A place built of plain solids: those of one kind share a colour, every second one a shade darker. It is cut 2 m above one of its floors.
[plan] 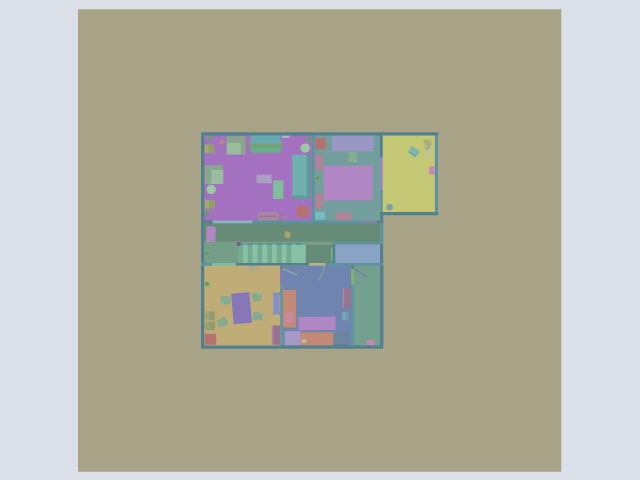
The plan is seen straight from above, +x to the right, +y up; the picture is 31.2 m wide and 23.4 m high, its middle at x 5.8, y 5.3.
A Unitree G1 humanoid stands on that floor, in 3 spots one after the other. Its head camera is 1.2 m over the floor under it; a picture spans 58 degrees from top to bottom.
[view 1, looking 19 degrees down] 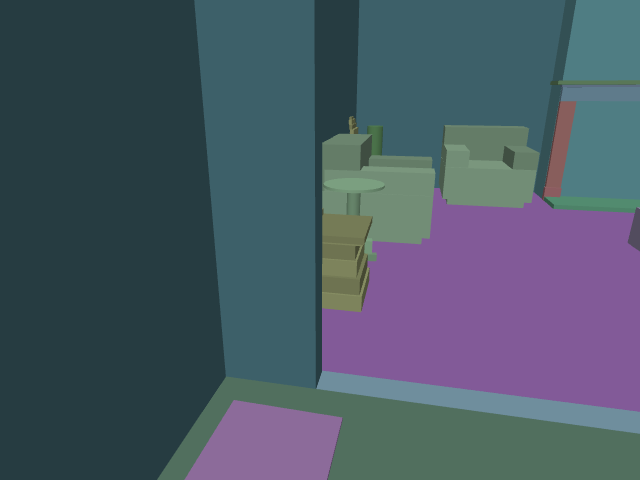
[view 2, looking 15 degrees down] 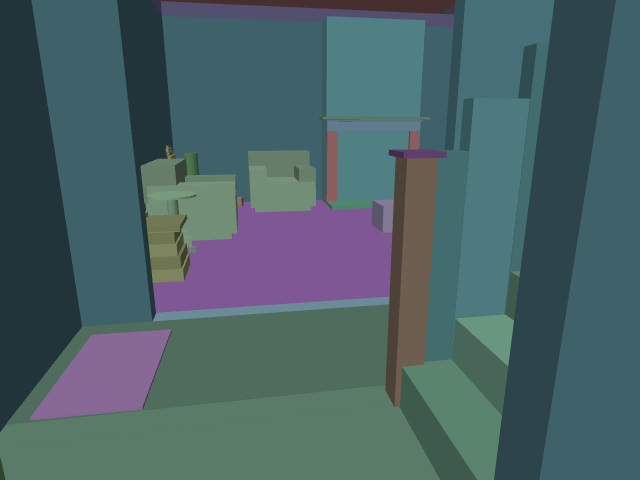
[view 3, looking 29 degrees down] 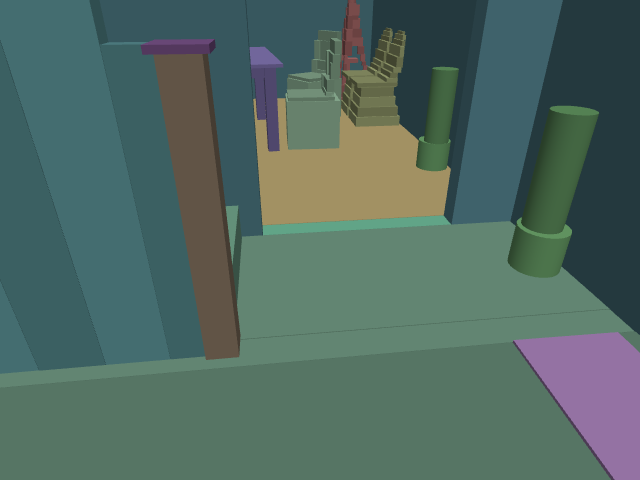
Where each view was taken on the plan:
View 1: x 0.91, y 4.62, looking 102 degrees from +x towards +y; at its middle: wall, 1.72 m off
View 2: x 1.18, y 3.48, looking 80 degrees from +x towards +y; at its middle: floor_living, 4.64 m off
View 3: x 1.62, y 6.42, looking -97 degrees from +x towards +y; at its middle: floor_hall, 2.47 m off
